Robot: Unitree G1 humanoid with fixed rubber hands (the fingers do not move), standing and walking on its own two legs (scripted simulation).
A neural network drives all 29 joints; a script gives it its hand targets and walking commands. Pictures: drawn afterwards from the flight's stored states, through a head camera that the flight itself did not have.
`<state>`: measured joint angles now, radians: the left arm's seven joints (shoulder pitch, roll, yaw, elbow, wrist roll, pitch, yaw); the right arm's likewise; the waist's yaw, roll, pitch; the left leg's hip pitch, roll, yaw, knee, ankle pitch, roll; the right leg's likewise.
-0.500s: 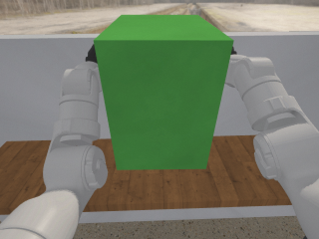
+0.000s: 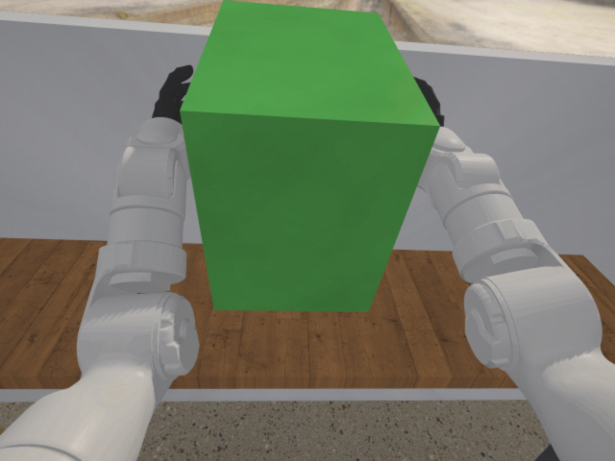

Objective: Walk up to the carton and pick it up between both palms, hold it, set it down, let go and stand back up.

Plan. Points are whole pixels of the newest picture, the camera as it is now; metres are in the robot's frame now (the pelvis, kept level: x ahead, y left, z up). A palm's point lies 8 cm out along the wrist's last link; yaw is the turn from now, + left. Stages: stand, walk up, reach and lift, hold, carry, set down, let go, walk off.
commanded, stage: set down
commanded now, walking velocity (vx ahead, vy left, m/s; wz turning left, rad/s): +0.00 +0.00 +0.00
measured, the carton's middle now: (297, 159) +0.43 +0.02 +0.25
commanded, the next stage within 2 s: none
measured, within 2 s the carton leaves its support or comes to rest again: neither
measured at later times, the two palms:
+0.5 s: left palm (176, 139) +0.39 +0.17 +0.29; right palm (420, 161) +0.39 -0.13 +0.28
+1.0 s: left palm (195, 167) +0.41 +0.16 +0.25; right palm (421, 176) +0.41 -0.15 +0.25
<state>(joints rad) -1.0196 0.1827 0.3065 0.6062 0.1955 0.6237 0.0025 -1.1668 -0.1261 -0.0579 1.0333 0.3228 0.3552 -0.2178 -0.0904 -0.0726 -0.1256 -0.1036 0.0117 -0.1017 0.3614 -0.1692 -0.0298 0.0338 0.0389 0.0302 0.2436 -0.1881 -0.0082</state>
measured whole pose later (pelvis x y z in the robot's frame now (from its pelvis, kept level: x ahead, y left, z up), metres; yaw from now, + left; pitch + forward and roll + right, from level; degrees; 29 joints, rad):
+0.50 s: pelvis +0.00 -0.01 +0.00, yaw +0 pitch -6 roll +0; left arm -1.09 0.14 0.43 0.81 0.29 0.51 -0.01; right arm -1.15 -0.08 -0.23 1.14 0.11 0.25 -0.16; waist -0.04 -0.06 -0.10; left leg -0.06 0.01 -0.09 0.30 -0.13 -0.03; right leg 0.04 0.03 0.02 0.26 -0.19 -0.01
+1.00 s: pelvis +0.00 +0.00 +0.00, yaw -1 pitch -4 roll -1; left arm -0.97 0.08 0.36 0.71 0.25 0.47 0.06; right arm -1.08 -0.10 -0.21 1.10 0.13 0.19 -0.13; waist -0.04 -0.06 -0.09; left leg -0.11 0.02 -0.06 0.34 -0.16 -0.03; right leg 0.00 0.03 0.03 0.26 -0.19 -0.01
